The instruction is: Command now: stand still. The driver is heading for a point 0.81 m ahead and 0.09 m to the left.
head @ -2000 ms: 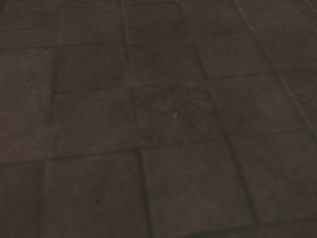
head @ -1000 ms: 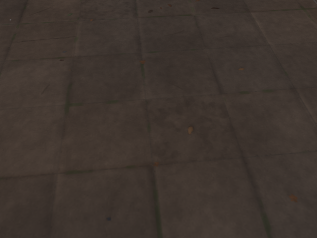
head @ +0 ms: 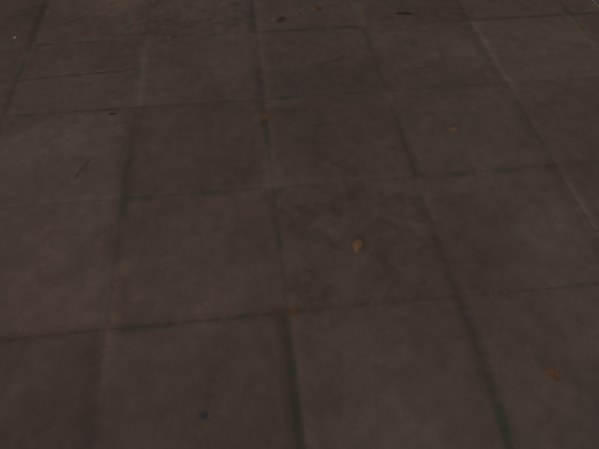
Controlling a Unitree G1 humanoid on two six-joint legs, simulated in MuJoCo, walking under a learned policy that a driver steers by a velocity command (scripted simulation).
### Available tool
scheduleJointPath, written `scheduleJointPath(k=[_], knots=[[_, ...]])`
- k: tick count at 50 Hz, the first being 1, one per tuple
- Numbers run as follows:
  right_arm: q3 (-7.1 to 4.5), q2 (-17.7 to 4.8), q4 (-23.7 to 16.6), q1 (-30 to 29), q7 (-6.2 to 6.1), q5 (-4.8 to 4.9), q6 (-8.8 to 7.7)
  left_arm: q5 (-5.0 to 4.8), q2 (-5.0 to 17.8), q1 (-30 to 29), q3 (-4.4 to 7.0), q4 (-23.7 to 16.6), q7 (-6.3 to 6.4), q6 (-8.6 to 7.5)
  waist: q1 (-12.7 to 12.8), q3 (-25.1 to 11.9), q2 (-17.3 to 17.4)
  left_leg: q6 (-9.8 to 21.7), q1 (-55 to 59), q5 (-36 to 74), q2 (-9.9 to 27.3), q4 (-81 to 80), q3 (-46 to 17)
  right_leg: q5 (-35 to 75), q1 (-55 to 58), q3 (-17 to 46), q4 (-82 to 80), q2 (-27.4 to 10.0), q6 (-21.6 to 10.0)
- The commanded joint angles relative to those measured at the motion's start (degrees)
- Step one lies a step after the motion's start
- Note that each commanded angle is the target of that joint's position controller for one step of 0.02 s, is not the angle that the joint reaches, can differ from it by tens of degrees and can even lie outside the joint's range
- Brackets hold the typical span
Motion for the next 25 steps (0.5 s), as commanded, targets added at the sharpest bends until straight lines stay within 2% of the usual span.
scheduleJointPath(k=[1, 24, 25], knots=[[-0.74, -4.6, -0.3, 5.8, -0.12, 0.02, -0.20, -0.01, 5.4, 1.5, 0.77, -1.3, 0.17, -0.31, 0.0, 1.2, 0.5, 0.9, -9.4, 6.0, 1.7, -7.3, -1.6, 8.1, 7.5, 0.9, -2.9, -1.1, -2.5], [-0.77, -4.1, -0.2, 7.1, -0.06, 0.09, -0.27, -0.09, 4.9, 2.8, 0.73, -1.2, 0.31, -0.27, 0.0, 1.6, 0.6, 1.0, -9.1, 6.9, 1.7, -7.6, -1.6, 8.8, 7.7, 0.8, -2.7, -1.0, -2.3], [-0.78, -3.8, 0.4, 8.4, -0.11, 0.16, -0.17, -0.08, 4.3, 3.8, 0.58, -0.6, 0.30, -0.22, -0.1, 0.3, 1.1, 1.4, -8.6, 0.8, 1.5, -8.5, -1.5, 2.7, 8.1, -0.3, -2.2, 0.0, -2.3]])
